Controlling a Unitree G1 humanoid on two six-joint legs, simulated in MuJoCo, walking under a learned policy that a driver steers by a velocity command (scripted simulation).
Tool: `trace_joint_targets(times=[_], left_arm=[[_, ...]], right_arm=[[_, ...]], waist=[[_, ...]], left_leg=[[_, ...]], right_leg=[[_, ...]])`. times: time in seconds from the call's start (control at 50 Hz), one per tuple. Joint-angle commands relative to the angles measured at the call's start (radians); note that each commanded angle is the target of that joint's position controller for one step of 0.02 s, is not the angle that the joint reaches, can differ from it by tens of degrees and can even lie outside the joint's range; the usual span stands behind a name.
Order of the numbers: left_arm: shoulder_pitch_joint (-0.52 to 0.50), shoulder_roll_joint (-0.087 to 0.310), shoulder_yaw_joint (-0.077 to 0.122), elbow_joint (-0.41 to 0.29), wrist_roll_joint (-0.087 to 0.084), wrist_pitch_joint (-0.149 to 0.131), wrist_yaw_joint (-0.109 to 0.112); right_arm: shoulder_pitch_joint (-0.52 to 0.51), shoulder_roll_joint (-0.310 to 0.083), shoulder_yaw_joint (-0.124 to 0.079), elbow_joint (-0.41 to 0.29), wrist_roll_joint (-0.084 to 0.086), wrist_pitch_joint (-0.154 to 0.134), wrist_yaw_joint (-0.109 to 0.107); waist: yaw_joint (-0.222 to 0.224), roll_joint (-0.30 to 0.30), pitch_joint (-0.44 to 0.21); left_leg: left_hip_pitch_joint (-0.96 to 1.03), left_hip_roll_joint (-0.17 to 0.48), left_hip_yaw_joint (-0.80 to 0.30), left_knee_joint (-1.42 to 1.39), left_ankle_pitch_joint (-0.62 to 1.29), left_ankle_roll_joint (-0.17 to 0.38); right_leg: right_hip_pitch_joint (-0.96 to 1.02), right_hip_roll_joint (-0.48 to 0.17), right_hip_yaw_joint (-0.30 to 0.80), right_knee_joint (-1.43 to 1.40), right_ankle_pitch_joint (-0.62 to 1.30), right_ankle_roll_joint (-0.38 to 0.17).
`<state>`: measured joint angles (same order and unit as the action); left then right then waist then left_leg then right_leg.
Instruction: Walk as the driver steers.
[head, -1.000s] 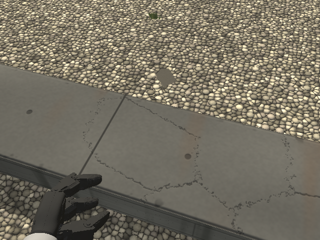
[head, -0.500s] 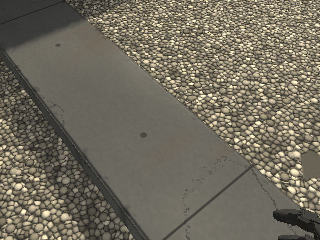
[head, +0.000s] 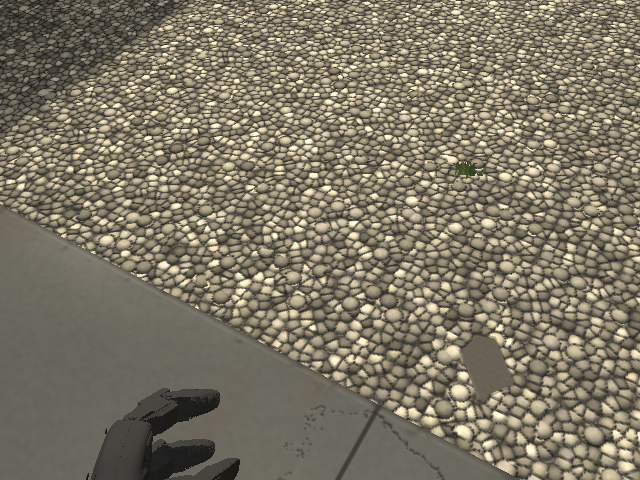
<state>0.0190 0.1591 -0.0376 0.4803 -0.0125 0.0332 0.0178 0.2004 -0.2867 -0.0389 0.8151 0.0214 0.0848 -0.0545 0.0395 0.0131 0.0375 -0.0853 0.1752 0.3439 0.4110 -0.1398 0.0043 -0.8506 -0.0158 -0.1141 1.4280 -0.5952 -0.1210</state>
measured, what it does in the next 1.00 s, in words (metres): climbs, turning right: left foot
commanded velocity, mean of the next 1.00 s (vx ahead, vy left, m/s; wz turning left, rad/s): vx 0.11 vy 0.00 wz -0.83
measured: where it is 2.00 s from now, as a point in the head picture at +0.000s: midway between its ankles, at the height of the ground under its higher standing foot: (549, 297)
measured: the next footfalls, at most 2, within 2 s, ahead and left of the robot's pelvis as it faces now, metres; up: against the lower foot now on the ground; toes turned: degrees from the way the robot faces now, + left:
left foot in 0.72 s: +0.35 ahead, +0.01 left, +0.18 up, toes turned -54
right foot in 1.18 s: +0.19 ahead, -0.23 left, +0.17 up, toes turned -42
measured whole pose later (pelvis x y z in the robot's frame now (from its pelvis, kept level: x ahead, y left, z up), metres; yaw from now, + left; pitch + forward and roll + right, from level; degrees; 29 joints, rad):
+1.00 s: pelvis +0.25 -0.04 +0.16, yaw -50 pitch +3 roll -2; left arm 0.28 0.28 0.04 0.63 0.00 -0.03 0.00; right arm 0.40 -0.24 -0.04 0.70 0.01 -0.06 -0.02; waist -0.03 0.00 -0.07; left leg -0.22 0.00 -0.06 0.39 -0.22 0.05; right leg -0.60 -0.03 0.02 1.19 -0.29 0.02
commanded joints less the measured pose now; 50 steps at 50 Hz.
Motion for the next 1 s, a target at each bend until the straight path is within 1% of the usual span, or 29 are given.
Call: trace_joint_targets(times=[0.02, 0.04, 0.06, 0.08, 0.1, 0.12, 0.14, 0.18, 0.22, 0.24, 0.26, 0.3, 0.32, 0.36, 0.48, 0.58, 0.6, 0.66, 0.68, 0.7, 0.72, 0.74, 0.76, 0.78, 0.8, 0.82, 0.86, 0.9, 1.0], left_arm=[[0.228, 0.428, 0.16, -0.016, 0.015, -0.005, 0.007], [0.171, 0.398, 0.139, -0.041, 0.047, -0.021, 0.005], [0.154, 0.296, 0.1, -0.045, 0.042, -0.045, -0.006], [0.144, 0.226, 0.085, -0.018, 0.01, -0.061, -0.025], [0.127, 0.208, 0.089, 0.009, -0.003, -0.056, -0.025], [0.109, 0.18, 0.087, 0.028, -0.005, -0.048, -0.019], [0.11, 0.18, 0.089, 0.03, 0.0, -0.055, -0.018], [0.15, 0.192, 0.09, 0.043, -0.004, -0.062, -0.006], [0.203, 0.213, 0.099, 0.055, -0.02, -0.05, 0.005], [0.222, 0.218, 0.1, 0.055, -0.019, -0.038, 0.017], [0.214, 0.229, 0.103, 0.045, -0.023, -0.017, 0.03], [0.265, 0.214, 0.097, 0.035, -0.015, 0.026, 0.068], [0.227, 0.24, 0.109, 0.004, -0.017, 0.023, 0.071], [0.218, 0.265, 0.116, -0.013, -0.008, 0.016, 0.077], [0.208, 0.224, 0.104, -0.034, 0.002, 0.015, 0.063], [0.183, 0.262, 0.13, -0.048, -0.014, 0.026, 0.058], [0.183, 0.27, 0.134, -0.042, -0.018, 0.028, 0.052], [0.136, 0.264, 0.138, -0.048, -0.032, 0.027, 0.03], [0.139, 0.254, 0.135, -0.04, -0.037, 0.021, 0.024], [0.163, 0.218, 0.124, -0.029, -0.04, 0.015, 0.012], [0.285, 0.127, 0.1, -0.009, -0.01, 0.013, -0.006], [0.333, 0.179, 0.113, 0.01, -0.003, 0.004, -0.012], [0.362, 0.276, 0.142, 0.014, -0.016, -0.006, -0.018], [0.256, 0.318, 0.152, 0.004, -0.045, -0.01, -0.011], [0.187, 0.325, 0.148, 0.014, -0.038, 0.001, 0.003], [0.189, 0.305, 0.137, 0.005, -0.019, 0.014, 0.003], [0.206, 0.228, 0.111, 0.011, 0.011, 0.0, -0.008], [0.195, 0.174, 0.09, 0.03, 0.01, -0.04, -0.015], [0.093, 0.158, 0.076, 0.037, 0.01, -0.122, -0.014]], right_arm=[[-0.04, -0.065, -0.026, -0.195, -0.05, -0.039, 0.04], [-0.042, -0.051, -0.028, -0.184, -0.042, -0.074, 0.075], [-0.145, -0.048, -0.027, -0.222, -0.012, -0.084, 0.085], [-0.183, -0.019, -0.015, -0.238, -0.006, -0.091, 0.072], [-0.144, -0.002, -0.002, -0.233, -0.02, -0.093, 0.053], [-0.098, 0.0, 0.002, -0.236, -0.029, -0.088, 0.045], [-0.074, -0.013, 0.002, -0.253, -0.034, -0.097, 0.047], [-0.059, -0.008, 0.006, -0.26, -0.03, -0.105, 0.047], [-0.123, 0.028, 0.025, -0.304, -0.041, -0.111, 0.028], [-0.14, 0.028, 0.027, -0.318, -0.039, -0.111, 0.023], [-0.174, 0.022, 0.028, -0.328, -0.042, -0.103, 0.014], [-0.252, 0.061, 0.043, -0.361, -0.027, -0.093, 0.003], [-0.235, 0.028, 0.027, -0.338, -0.013, -0.093, -0.001], [-0.201, 0.002, 0.015, -0.318, -0.011, -0.093, -0.007], [-0.183, -0.01, -0.002, -0.317, -0.017, -0.123, -0.011], [-0.241, -0.021, -0.008, -0.33, -0.025, -0.151, 0.021], [-0.241, -0.034, -0.014, -0.328, -0.03, -0.156, 0.027], [-0.167, -0.096, -0.053, -0.296, -0.01, -0.157, 0.038], [-0.154, -0.103, -0.062, -0.287, -0.001, -0.159, 0.038], [-0.138, -0.102, -0.067, -0.28, -0.003, -0.161, 0.037], [-0.153, -0.129, -0.068, -0.295, -0.024, -0.153, 0.031], [-0.102, -0.113, -0.059, -0.337, -0.049, -0.139, 0.027], [-0.042, -0.115, -0.064, -0.327, -0.05, -0.132, 0.023], [-0.017, -0.135, -0.082, -0.295, -0.045, -0.13, 0.01], [-0.018, -0.093, -0.068, -0.298, -0.044, -0.123, -0.009], [-0.036, -0.103, -0.056, -0.302, -0.029, -0.117, -0.025], [0.018, -0.13, -0.051, -0.259, -0.03, -0.131, -0.016], [0.099, -0.112, -0.044, -0.207, -0.028, -0.156, 0.012], [0.158, -0.089, -0.034, -0.19, -0.001, -0.165, 0.043]], waist=[[0.014, -0.434, -0.331], [0.003, -0.295, -0.347], [0.004, -0.17, -0.217], [-0.025, -0.068, -0.059], [-0.069, -0.062, 0.0], [-0.109, -0.07, 0.001], [-0.122, -0.092, -0.022], [-0.115, -0.064, -0.078], [-0.085, -0.048, -0.089], [-0.077, -0.05, -0.124], [-0.059, -0.097, -0.137], [-0.014, -0.137, -0.176], [-0.016, -0.139, -0.206], [-0.015, -0.136, -0.21], [-0.014, -0.152, -0.108], [0.004, -0.168, -0.133], [0.004, -0.175, -0.15], [-0.033, -0.199, -0.144], [-0.044, -0.175, -0.135], [-0.049, -0.081, -0.173], [0.021, 0.14, -0.268], [0.007, 0.214, -0.271], [0.004, 0.231, -0.304], [-0.033, 0.286, -0.248], [-0.069, 0.177, -0.174], [-0.054, 0.176, -0.114], [-0.054, 0.146, -0.074], [-0.07, 0.124, -0.028], [-0.084, 0.119, -0.021]], left_leg=[[-0.511, -0.227, -0.314, 0.898, -0.244, 0.002], [-0.625, -0.3, -0.528, 1.289, -0.337, 0.002], [-0.71, -0.29, -0.524, 1.403, -0.306, 0.023], [-0.792, -0.256, -0.5, 1.394, -0.276, 0.036], [-0.791, -0.221, -0.474, 1.366, -0.215, 0.032], [-0.723, -0.201, -0.459, 1.374, -0.165, 0.031], [-0.707, -0.206, -0.452, 1.417, -0.175, 0.03], [-0.742, -0.214, -0.447, 1.398, -0.142, 0.027], [-0.774, -0.197, -0.467, 1.16, -0.119, 0.018], [-0.783, -0.203, -0.467, 1.052, -0.087, 0.001], [-0.787, -0.223, -0.412, 0.956, -0.085, -0.023], [-0.82, -0.261, -0.41, 0.818, -0.117, -0.065], [-0.826, -0.244, -0.439, 0.797, -0.08, -0.066], [-0.845, -0.245, -0.476, 0.821, -0.052, -0.072], [-0.853, -0.273, -0.511, 0.788, -0.105, -0.075], [-0.669, -0.279, -0.479, 0.46, -0.107, -0.058], [-0.57, -0.287, -0.473, 0.391, -0.105, -0.055], [-0.288, -0.271, -0.488, 0.139, -0.067, -0.063], [-0.214, -0.254, -0.495, 0.018, 0.014, -0.061], [-0.055, -0.18, -0.52, -0.079, 0.15, -0.026], [0.187, 0.041, -0.657, 0.047, 0.496, 0.068], [0.205, 0.22, -0.817, 0.128, 0.859, 0.197], [0.175, 0.319, -0.867, 0.12, 0.937, 0.294], [0.15, 0.289, -0.937, -0.006, 0.291, 0.296], [0.057, 0.172, -0.867, -0.094, -0.289, 0.214], [-0.048, 0.12, -0.796, -0.155, -0.457, 0.16], [-0.167, 0.044, -0.705, -0.222, -0.615, 0.137], [-0.173, 0.022, -0.675, -0.254, -0.608, 0.161], [-0.11, 0.023, -0.739, -0.288, -0.414, 0.245]], right_leg=[[0.626, -0.078, 1.071, -0.938, 0.213, -0.261], [0.578, -0.251, 1.252, -1.121, 0.2, -0.274], [0.449, -0.22, 1.153, -1.081, 0.166, -0.213], [0.362, -0.155, 1.01, -1.0, 0.118, -0.145], [0.288, -0.096, 0.835, -0.934, 0.098, -0.088], [0.224, -0.036, 0.707, -0.915, 0.065, -0.053], [0.242, -0.01, 0.676, -0.914, 0.2, -0.056], [0.37, 0.007, 0.637, -0.929, 0.295, -0.049], [0.495, 0.045, 0.556, -0.936, 0.49, -0.001], [0.58, 0.047, 0.559, -0.954, 0.509, 0.013], [0.65, 0.052, 0.55, -0.992, 0.601, 0.023], [0.784, 0.037, 0.599, -1.026, 0.663, 0.056], [0.829, -0.002, 0.628, -1.032, 0.678, 0.075], [0.833, -0.031, 0.678, -1.024, 0.665, 0.065], [0.744, -0.033, 0.797, -1.023, 0.529, -0.054], [0.766, 0.005, 0.809, -0.964, 0.761, -0.031], [0.749, 0.014, 0.819, -0.951, 0.845, -0.023], [0.694, 0.058, 0.849, -0.907, 0.827, 0.014], [0.684, 0.085, 0.845, -0.849, 0.754, 0.022], [0.62, 0.141, 0.776, -0.708, 0.523, 0.047], [0.45, 0.228, 0.628, -0.502, -0.01, 0.079], [0.295, 0.282, 0.514, -0.335, -0.283, 0.119], [0.259, 0.219, 0.451, -0.177, -0.245, 0.181], [0.105, 0.106, 0.324, -0.114, -0.058, 0.202], [0.064, 0.045, 0.299, -0.107, 0.099, 0.184], [0.077, 0.043, 0.243, -0.082, 0.177, 0.174], [0.154, 0.041, 0.148, -0.025, 0.23, 0.163], [0.134, 0.022, 0.143, -0.075, 0.25, 0.138], [0.125, -0.03, 0.135, -0.377, 0.353, 0.151]])
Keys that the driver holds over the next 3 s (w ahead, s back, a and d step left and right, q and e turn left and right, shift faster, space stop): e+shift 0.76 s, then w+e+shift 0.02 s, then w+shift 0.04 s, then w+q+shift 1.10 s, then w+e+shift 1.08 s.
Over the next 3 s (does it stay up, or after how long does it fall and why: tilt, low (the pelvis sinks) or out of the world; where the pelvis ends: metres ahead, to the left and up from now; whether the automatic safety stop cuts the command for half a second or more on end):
stays up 1.64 -0.63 0.11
